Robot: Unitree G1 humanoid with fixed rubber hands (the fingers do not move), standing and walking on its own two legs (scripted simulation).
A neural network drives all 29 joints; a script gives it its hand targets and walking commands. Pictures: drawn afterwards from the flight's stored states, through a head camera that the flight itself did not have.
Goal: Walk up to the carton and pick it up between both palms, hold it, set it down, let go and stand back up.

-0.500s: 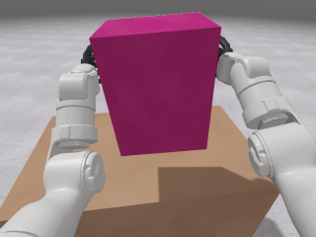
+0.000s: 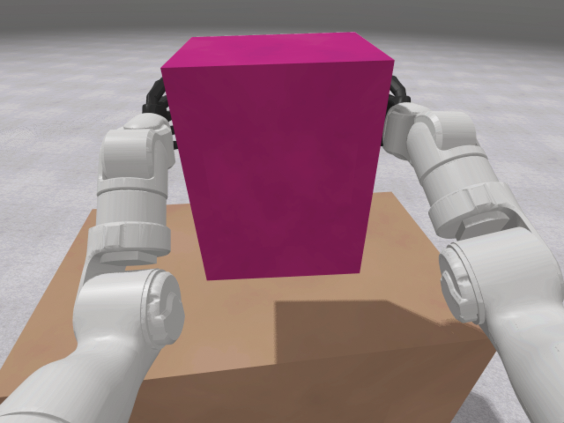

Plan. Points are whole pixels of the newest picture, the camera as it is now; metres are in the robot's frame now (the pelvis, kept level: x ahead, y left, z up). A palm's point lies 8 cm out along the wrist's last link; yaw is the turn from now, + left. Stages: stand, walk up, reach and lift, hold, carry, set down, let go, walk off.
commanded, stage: hold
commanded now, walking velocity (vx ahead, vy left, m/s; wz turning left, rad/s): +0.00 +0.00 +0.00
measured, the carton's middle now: (278, 159) +0.37 +0.00 +0.27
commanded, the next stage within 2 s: none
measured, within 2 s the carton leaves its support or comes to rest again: neither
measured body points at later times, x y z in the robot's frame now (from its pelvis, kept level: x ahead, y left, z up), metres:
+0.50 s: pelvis +0.00 +0.00 +0.00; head -0.10 +0.02 +0.44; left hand +0.39 +0.15 +0.32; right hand +0.38 -0.16 +0.33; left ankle +0.02 +0.11 -0.75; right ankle -0.01 -0.10 -0.75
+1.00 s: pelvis +0.00 +0.00 +0.00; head -0.10 +0.02 +0.44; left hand +0.39 +0.16 +0.33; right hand +0.38 -0.16 +0.33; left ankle +0.02 +0.11 -0.75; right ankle -0.01 -0.10 -0.75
